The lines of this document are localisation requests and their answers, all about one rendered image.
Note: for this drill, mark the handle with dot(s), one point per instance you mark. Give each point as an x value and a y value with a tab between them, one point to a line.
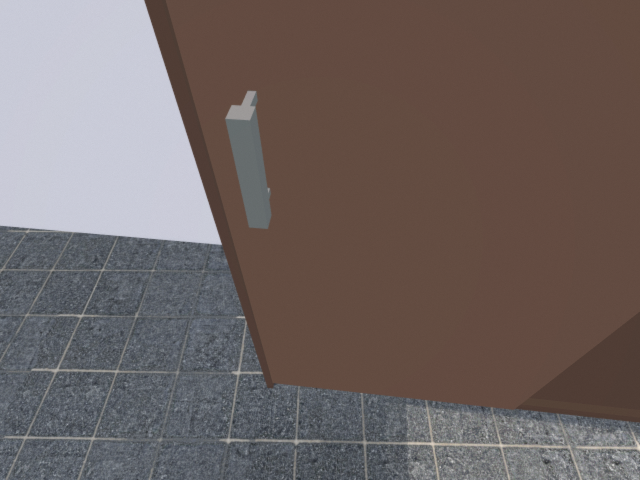
243	130

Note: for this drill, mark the wardrobe door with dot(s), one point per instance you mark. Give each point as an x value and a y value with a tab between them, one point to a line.
607	375
455	185

